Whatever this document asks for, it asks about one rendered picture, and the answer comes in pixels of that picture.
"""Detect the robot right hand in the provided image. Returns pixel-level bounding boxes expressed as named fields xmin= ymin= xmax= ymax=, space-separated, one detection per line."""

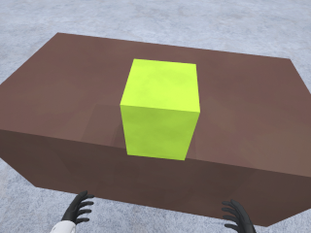
xmin=222 ymin=199 xmax=257 ymax=233

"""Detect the carton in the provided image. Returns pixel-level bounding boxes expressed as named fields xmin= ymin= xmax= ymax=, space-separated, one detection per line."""
xmin=120 ymin=58 xmax=200 ymax=160

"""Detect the robot left hand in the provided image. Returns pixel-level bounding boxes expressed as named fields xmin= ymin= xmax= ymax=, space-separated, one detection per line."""
xmin=61 ymin=190 xmax=94 ymax=225

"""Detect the pedestal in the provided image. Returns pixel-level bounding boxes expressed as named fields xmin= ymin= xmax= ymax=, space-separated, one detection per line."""
xmin=0 ymin=32 xmax=311 ymax=227

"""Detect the left robot forearm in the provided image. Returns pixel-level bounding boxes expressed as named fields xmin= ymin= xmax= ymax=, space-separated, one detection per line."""
xmin=50 ymin=220 xmax=77 ymax=233

